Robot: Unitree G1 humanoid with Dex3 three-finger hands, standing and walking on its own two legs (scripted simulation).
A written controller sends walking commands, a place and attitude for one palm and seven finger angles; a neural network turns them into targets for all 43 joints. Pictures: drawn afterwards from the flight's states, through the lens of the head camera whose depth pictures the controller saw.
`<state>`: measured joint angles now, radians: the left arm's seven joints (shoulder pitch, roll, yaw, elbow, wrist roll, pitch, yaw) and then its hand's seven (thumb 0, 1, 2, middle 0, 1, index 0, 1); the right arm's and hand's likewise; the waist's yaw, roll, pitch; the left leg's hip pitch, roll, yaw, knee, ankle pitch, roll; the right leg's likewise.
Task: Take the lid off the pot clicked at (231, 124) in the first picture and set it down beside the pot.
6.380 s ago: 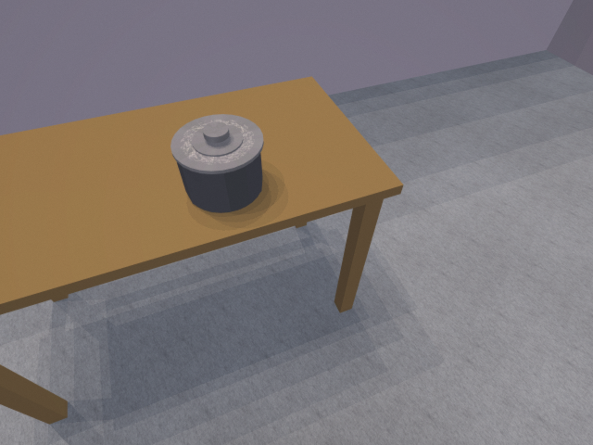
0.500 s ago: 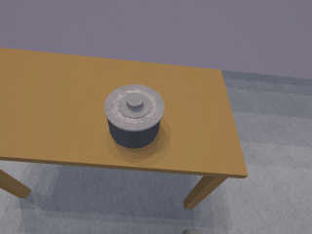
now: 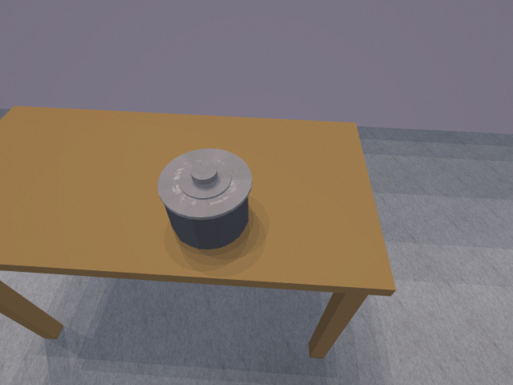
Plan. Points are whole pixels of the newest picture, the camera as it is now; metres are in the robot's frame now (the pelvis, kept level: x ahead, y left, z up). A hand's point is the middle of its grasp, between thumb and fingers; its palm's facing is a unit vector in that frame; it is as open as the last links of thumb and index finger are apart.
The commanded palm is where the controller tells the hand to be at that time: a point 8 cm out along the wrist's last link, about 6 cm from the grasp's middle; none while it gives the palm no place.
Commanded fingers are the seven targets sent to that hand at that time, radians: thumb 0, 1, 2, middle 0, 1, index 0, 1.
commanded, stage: come to a stop and stand still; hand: left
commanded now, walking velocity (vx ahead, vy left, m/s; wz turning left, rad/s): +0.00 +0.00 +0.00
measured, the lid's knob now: (204, 172) +0.48 +0.14 +0.04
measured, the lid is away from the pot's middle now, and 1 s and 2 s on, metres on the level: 0.00 0.00 0.00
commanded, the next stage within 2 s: look again from close up in 0.46 s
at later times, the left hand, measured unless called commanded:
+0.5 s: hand out of the picture -0.01 +0.22 -0.18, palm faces +0.01 -0.97 -0.23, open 7.4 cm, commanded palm none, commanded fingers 0.00 0.90 0.90 -0.20 -0.30 -0.20 -0.30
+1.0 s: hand out of the picture +0.02 +0.19 -0.18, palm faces +0.00 -0.98 -0.21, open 7.4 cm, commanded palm none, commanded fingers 0.00 0.90 0.90 -0.20 -0.30 -0.20 -0.30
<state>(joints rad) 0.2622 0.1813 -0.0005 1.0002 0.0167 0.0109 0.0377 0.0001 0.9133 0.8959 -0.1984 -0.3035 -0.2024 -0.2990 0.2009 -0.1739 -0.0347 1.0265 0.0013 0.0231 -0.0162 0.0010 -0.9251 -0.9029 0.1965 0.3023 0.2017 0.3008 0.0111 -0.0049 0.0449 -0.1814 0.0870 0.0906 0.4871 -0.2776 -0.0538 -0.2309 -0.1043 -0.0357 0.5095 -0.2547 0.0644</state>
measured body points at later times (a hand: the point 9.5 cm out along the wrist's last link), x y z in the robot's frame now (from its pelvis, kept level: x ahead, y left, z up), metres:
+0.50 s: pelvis -0.02 +0.03 -0.01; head +0.00 +0.03 +0.44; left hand -0.01 +0.27 -0.16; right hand +0.00 -0.20 -0.16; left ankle -0.01 +0.15 -0.74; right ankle +0.01 -0.16 -0.74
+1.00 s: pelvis +0.00 +0.01 +0.00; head +0.02 +0.01 +0.45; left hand +0.02 +0.24 -0.16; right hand +0.02 -0.21 -0.16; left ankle -0.01 +0.15 -0.74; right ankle +0.01 -0.16 -0.74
